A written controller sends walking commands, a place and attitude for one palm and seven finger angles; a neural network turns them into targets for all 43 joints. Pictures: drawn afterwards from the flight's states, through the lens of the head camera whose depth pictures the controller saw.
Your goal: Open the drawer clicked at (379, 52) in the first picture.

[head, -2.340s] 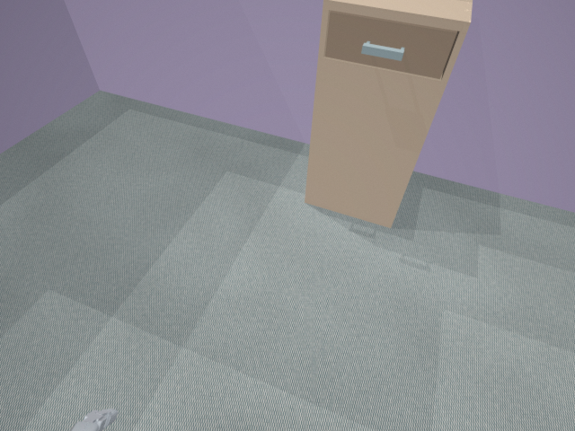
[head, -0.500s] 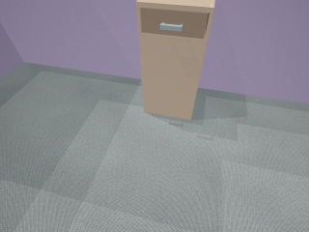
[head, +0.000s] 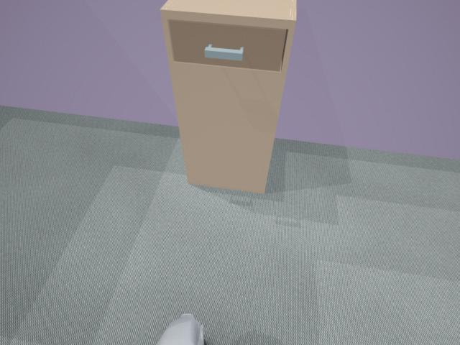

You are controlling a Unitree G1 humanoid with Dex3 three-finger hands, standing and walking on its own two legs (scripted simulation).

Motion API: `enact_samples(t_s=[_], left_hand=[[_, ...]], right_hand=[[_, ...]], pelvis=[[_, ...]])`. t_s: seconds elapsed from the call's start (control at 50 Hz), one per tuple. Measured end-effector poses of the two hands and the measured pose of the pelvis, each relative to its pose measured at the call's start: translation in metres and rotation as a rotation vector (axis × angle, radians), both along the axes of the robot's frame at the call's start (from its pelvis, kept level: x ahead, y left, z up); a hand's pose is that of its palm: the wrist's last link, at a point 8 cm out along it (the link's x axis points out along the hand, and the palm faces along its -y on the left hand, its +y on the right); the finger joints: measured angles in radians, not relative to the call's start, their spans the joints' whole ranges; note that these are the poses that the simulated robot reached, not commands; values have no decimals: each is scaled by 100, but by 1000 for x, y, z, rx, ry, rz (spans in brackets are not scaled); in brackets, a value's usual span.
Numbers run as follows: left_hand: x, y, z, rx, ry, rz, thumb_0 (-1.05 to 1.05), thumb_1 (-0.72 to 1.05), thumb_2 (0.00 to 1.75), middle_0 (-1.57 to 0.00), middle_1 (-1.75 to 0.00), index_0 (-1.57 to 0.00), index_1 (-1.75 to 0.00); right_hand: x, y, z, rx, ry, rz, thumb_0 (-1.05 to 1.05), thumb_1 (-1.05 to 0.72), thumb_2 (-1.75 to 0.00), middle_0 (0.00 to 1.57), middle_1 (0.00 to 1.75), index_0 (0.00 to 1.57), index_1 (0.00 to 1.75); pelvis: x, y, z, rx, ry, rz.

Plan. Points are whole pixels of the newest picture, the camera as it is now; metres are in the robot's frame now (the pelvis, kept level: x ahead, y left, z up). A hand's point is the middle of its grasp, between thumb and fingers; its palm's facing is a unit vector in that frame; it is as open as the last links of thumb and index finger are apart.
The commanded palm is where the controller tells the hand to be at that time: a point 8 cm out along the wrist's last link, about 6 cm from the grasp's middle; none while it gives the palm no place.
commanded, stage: take the last steps up to it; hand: left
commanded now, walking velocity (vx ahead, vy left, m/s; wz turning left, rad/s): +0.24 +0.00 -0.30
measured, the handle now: (224, 51) +0.97 +0.12 +0.03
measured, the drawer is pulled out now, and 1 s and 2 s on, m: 0.00 0.00 0.00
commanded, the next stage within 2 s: come to a stop and stand still in 1.02 s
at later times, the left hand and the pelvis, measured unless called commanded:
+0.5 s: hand (145, 285) +0.26 +0.22 -0.17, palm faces -0.07 -0.99 -0.13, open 7.4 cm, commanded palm none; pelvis +0.18 +0.05 +0.01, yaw -5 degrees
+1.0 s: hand (194, 221) +0.43 +0.14 -0.16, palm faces -0.02 -0.98 -0.22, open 7.1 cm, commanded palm none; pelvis +0.34 -0.04 +0.00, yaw -4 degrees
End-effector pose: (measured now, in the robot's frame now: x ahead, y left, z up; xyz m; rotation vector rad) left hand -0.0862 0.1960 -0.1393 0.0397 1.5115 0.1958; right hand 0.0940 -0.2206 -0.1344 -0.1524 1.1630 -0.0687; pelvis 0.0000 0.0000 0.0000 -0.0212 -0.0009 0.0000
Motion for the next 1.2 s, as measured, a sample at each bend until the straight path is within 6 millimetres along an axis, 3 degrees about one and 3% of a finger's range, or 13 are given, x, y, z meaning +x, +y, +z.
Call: enact_samples(t_s=[0.08,0.14,0.26,0.36,0.58,0.68,0.78,0.82,0.88,0.94,1.02,1.1,1.2], left_hand=[[32,20,-17,-19,52,-3,0,90,90,-20,-30,-20,-30],[69,42,-27,-23,66,-32,1,90,90,-20,-30,-20,-30],[183,80,-18,1,-93,-127,1,91,90,-20,-30,-19,-29],[267,90,-7,7,-231,-157,0,91,90,-19,-30,-19,-29],[374,59,1,-27,-249,-254,0,91,90,-19,-30,-19,-29],[427,26,0,-36,-253,-314,1,91,90,-19,-30,-19,-29],[486,-15,-5,-33,-312,-347,1,91,90,-20,-30,-19,-29],[500,-27,-7,-24,-351,-325,1,91,90,-20,-30,-19,-29],[506,-30,0,1,-392,-227,-1,92,90,-20,-30,-20,-29],[512,-18,10,60,-405,-184,-5,95,90,-20,-30,-20,-30],[500,-8,11,86,-316,-190,-4,95,90,-20,-30,-20,-29],[480,-6,1,52,-204,-168,-2,93,90,-20,-30,-19,-29],[460,-5,-21,-11,-79,-100,-1,92,90,-20,-30,-19,-29]], right_hand=[[58,27,-6,-9,-54,9,1,-91,-90,20,30,20,30],[77,41,-6,-27,-83,-24,1,-91,-89,20,30,20,30],[63,38,14,-96,-33,-156,-3,-96,-89,21,30,20,30],[36,40,19,-115,105,-191,-2,-95,-89,20,30,20,30],[-5,75,17,-9,347,-328,0,-92,-89,20,30,20,30],[-11,82,16,52,459,-379,0,-91,-89,20,30,20,30],[-1,68,6,104,562,-403,0,-91,-89,21,30,20,30],[16,54,0,114,581,-386,1,-91,-89,21,30,20,30],[63,23,-5,88,525,-335,1,-91,-89,21,30,20,30],[131,-10,-10,41,400,-273,1,-91,-89,20,30,20,30],[229,-42,-7,-11,187,-227,1,-91,-90,20,30,19,30],[309,-56,4,-52,41,-175,1,-93,-90,20,30,19,29],[380,-45,11,-94,-36,-89,1,-93,-90,20,30,19,29]], pelvis=[[45,21,-14,-8,-3,-19],[70,35,-19,-3,-16,-45],[107,52,0,-1,-31,-80],[136,58,8,1,-23,-81],[202,43,14,3,-18,-101],[234,22,10,11,-6,-112],[274,-9,-4,23,5,-113],[287,-21,-9,14,-2,-104],[305,-32,-5,13,-15,-82],[323,-38,1,7,-16,-69],[345,-39,5,-1,-12,-68],[367,-34,4,-13,-12,-66],[401,-22,-5,-33,-19,-66]])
